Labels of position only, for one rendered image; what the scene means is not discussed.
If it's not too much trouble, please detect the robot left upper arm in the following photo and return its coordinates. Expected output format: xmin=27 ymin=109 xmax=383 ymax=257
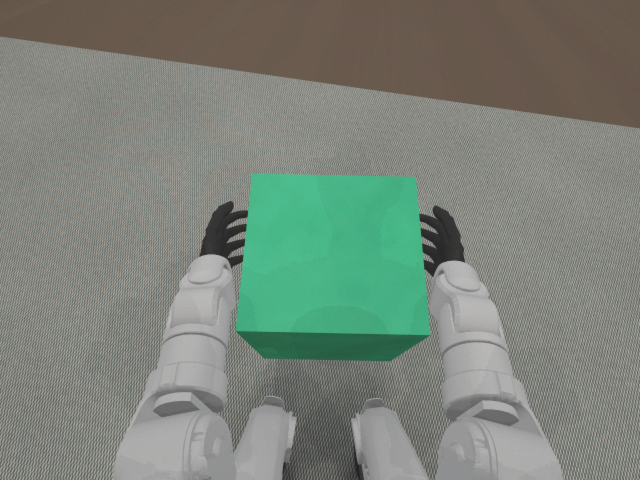
xmin=114 ymin=409 xmax=237 ymax=480

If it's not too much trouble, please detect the left robot forearm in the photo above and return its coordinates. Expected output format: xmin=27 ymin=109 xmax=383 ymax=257
xmin=113 ymin=254 xmax=236 ymax=480

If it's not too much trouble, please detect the robot right hand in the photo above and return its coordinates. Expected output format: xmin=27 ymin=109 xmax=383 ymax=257
xmin=419 ymin=206 xmax=465 ymax=277

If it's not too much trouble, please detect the right robot forearm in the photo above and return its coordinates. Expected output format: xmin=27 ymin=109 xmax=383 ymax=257
xmin=428 ymin=261 xmax=563 ymax=479

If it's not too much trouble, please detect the carton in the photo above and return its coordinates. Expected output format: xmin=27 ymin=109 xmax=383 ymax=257
xmin=236 ymin=174 xmax=430 ymax=361

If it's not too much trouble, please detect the robot right upper arm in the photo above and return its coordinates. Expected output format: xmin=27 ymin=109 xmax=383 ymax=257
xmin=435 ymin=417 xmax=563 ymax=480

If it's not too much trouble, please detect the robot left hand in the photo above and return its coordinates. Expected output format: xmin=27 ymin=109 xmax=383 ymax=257
xmin=199 ymin=201 xmax=248 ymax=268

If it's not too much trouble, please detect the left robot shin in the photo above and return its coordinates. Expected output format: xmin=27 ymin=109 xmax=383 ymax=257
xmin=247 ymin=396 xmax=286 ymax=424

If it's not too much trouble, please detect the robot right thigh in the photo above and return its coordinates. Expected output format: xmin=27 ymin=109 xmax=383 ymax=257
xmin=351 ymin=407 xmax=429 ymax=480

